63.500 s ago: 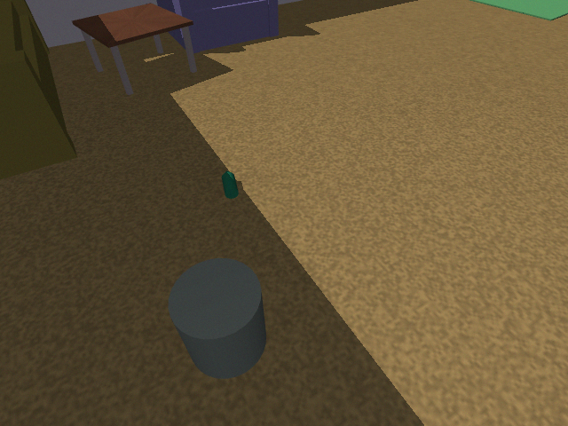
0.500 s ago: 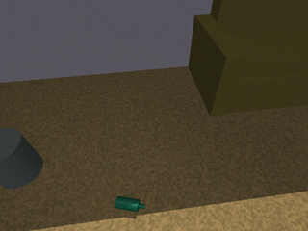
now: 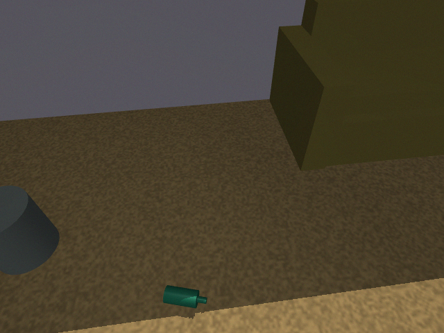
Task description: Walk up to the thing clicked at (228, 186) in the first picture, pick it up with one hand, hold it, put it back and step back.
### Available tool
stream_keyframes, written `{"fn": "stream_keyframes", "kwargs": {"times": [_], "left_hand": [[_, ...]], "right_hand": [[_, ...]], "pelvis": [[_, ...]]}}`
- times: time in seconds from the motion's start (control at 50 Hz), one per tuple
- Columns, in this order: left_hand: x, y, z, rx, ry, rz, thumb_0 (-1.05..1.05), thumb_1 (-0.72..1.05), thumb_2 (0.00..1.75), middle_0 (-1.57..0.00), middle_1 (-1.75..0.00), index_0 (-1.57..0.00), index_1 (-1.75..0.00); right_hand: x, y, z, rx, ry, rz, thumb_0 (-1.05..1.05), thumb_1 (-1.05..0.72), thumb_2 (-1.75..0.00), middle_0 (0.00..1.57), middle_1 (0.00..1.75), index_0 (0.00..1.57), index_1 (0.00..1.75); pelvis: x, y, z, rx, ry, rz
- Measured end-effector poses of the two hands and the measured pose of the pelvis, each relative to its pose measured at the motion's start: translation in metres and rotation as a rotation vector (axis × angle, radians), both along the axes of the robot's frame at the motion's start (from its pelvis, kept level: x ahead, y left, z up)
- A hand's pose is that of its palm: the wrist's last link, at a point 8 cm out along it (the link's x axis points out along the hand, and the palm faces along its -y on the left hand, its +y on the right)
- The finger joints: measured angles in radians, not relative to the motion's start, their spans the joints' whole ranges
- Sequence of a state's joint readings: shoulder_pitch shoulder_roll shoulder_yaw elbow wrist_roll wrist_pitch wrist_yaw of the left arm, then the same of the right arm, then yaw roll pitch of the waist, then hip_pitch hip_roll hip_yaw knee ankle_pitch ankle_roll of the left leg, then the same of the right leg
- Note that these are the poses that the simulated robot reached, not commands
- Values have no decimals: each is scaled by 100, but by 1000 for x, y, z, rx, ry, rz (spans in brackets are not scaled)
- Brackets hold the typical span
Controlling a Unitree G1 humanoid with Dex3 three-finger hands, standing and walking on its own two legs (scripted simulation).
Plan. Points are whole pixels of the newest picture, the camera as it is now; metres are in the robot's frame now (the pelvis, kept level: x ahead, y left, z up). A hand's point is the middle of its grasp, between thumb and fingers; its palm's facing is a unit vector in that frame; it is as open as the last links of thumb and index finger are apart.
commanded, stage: walk up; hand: left
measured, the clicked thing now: (185, 297) +0.46 +0.20 -0.74
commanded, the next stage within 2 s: none
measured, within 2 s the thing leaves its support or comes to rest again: neither
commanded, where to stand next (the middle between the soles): +0.07 +0.00 m, yaw -3 degrees
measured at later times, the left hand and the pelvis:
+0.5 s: hand out of the picture +0.05 +0.29 -0.16, palm faces +0.05 -0.93 -0.37, open 7.4 cm; pelvis +0.02 +0.03 -0.01, yaw +1 degrees
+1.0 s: hand out of the picture +0.10 +0.32 -0.20, palm faces -0.08 -0.94 -0.34, open 7.4 cm; pelvis +0.01 +0.04 -0.03, yaw -3 degrees
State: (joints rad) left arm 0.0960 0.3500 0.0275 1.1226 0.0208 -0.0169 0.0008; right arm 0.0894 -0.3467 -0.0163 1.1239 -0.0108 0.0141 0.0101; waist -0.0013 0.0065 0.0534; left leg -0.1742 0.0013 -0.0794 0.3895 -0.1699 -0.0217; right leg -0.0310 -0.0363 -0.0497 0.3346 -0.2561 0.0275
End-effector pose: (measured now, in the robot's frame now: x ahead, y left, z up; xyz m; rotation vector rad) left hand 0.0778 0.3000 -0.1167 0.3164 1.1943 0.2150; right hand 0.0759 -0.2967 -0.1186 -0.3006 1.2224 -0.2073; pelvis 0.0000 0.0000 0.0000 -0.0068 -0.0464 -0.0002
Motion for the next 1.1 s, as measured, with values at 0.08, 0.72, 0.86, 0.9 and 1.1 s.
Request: {"fn": "stream_keyframes", "kwargs": {"times": [0.08, 0.72, 0.86, 0.9, 1.1], "left_hand": [[-4, 1, -1, -1, 7, 4, 1, 90, 90, -20, -30, -20, -30], [-3, 98, -30, 21, 145, 78, 1, 90, 90, -20, -30, -20, -30], [19, 92, -39, -9, 117, 3, 1, 90, 90, -20, -30, -20, -30], [20, 85, -41, -13, 111, -13, 1, 90, 90, -20, -30, -20, -30], [3, 32, -42, 19, 55, -84, 1, 90, 90, -20, -30, -20, -30]], "right_hand": [[-6, 1, -1, 0, 13, -3, 1, -91, -90, 20, 30, 20, 30], [54, 48, 15, -137, -3, 52, 0, -91, -90, 20, 30, 20, 30], [57, 37, 29, -209, -73, 24, 0, -90, -90, 21, 30, 21, 30], [56, 29, 31, -223, -98, 22, 0, -90, -90, 21, 30, 21, 30], [18, -32, -6, -198, -154, 29, 0, -90, -90, 20, 30, 21, 30]], "pelvis": [[-1, 1, 0, -1, 0, 2], [45, 64, -15, -15, -3, 44], [39, 60, -19, 10, 7, -3], [35, 57, -22, 12, 5, -21], [-15, 14, -50, 20, 4, -85]]}}
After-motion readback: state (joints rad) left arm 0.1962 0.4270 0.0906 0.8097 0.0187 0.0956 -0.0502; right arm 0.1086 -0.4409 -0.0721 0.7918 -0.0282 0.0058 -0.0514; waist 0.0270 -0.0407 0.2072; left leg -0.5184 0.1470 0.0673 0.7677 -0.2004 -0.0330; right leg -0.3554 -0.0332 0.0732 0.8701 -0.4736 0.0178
